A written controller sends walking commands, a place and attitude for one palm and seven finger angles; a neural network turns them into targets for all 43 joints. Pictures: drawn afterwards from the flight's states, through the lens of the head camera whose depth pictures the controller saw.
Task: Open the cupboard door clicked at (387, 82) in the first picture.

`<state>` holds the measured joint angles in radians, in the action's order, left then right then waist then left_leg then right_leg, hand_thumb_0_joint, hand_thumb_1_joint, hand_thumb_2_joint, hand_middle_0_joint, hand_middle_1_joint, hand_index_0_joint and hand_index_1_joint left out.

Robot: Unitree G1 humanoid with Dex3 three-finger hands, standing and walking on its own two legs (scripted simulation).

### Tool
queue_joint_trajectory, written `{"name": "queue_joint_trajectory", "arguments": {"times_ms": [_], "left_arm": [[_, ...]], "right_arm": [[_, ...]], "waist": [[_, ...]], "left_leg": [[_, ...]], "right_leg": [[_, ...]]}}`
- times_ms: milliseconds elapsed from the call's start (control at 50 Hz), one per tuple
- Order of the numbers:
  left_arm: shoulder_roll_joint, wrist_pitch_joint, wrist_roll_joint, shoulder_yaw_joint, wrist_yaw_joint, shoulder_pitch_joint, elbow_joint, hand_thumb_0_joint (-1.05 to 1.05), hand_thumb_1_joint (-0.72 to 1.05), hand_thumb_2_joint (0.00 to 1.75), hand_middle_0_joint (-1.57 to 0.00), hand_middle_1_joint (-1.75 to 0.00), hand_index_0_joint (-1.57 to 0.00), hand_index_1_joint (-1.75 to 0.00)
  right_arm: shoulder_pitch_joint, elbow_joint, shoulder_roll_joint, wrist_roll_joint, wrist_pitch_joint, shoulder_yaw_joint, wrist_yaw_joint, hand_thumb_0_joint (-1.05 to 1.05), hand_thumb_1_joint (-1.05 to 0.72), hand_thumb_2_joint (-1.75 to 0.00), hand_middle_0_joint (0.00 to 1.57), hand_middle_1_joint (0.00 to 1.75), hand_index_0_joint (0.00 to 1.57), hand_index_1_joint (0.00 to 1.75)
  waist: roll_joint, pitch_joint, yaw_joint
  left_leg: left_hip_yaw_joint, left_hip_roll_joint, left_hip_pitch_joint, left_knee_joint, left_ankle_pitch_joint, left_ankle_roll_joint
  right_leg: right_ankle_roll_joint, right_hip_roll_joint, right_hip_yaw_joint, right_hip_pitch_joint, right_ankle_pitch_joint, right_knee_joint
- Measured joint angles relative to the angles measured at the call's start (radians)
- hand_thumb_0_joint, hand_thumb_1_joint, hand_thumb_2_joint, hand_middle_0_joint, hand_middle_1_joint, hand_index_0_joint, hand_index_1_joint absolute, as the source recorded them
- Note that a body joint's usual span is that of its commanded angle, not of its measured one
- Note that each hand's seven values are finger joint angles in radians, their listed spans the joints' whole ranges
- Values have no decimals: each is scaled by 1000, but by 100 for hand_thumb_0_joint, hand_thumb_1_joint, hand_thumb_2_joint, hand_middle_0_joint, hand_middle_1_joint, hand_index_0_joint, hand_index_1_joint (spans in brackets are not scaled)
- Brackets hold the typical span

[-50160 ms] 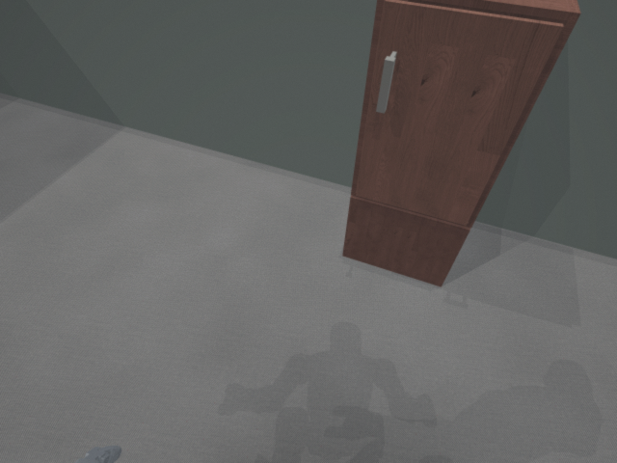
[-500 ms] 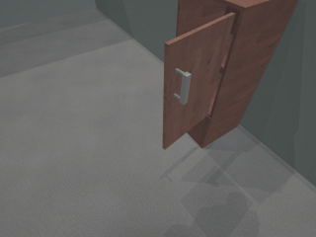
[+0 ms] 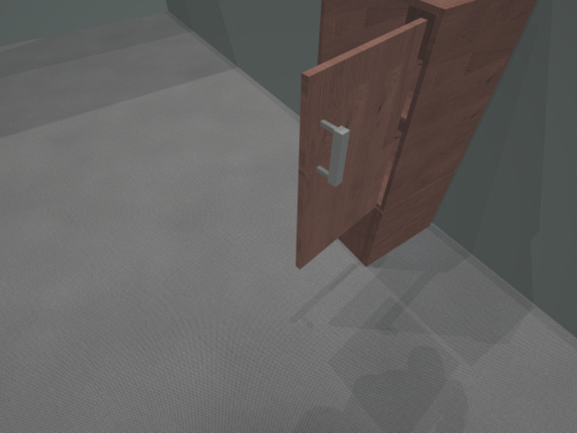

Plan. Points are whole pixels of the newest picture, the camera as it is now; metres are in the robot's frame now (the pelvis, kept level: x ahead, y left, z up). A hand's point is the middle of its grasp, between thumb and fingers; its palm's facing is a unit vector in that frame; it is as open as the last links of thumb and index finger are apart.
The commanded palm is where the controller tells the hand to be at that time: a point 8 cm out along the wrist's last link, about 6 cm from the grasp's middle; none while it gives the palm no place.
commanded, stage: look to check the result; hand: left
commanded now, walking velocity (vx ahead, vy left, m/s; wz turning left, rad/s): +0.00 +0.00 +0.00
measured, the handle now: (330, 153) +0.63 -0.05 +0.02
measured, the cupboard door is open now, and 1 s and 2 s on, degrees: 99 99 99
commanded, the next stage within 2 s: stand and wait in 0.46 s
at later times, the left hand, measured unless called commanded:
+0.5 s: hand out of the picture +0.00 +0.15 -0.17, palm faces +0.04 -0.98 -0.18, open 7.3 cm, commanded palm none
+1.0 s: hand out of the picture +0.02 +0.15 -0.17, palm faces +0.04 -0.98 -0.19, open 7.3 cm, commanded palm none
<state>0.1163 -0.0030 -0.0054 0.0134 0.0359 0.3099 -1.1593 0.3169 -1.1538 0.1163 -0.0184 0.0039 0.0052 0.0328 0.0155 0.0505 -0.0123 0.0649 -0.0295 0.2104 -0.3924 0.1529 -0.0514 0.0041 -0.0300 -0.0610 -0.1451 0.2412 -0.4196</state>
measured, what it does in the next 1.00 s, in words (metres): stands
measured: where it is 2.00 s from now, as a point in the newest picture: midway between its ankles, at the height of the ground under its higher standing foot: outside the picture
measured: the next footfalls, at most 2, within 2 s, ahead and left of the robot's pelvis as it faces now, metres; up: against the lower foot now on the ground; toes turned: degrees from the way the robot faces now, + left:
none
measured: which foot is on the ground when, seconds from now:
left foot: down 0.00-1.00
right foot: down 0.00-1.00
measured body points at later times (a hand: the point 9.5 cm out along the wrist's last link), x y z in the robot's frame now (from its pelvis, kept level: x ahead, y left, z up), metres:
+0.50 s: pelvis +0.01 -0.01 +0.00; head +0.02 -0.01 +0.45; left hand +0.00 +0.21 -0.16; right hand +0.00 -0.22 -0.17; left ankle +0.04 +0.09 -0.74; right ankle -0.01 -0.12 -0.74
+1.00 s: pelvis +0.02 -0.02 +0.00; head +0.04 -0.02 +0.45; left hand +0.02 +0.20 -0.16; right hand +0.02 -0.23 -0.16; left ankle +0.04 +0.09 -0.74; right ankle -0.01 -0.12 -0.74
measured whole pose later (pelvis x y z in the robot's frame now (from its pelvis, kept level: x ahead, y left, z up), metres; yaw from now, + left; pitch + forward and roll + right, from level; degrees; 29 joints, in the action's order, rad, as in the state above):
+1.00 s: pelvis +0.02 -0.02 +0.00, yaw +0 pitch -1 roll +0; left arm 0.14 -0.02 0.00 0.01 0.03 0.26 -1.15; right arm 0.25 -1.17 0.14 -0.02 0.00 0.00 0.03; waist 0.01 0.06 -0.01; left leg 0.05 -0.01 0.17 -0.37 0.18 -0.03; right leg -0.02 -0.01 -0.07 -0.10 0.26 -0.38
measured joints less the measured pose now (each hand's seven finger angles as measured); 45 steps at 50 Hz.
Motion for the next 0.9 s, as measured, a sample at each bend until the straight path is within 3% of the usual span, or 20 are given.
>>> {"name": "queue_joint_trajectory", "arguments": {"times_ms": [900], "left_arm": [[19, -14, 4, -4, -2, -52, 7, 0, 91, 90, -20, -30, -20, -30]], "right_arm": [[-64, -12, 24, 3, -7, -7, -1, 0, -91, -90, 20, 29, 20, 30]], "waist": [[-4, 10, 0]], "left_leg": [[-12, 17, -31, 16, 20, 24]], "right_leg": [[-19, 20, -9, 41, 14, 37]]}}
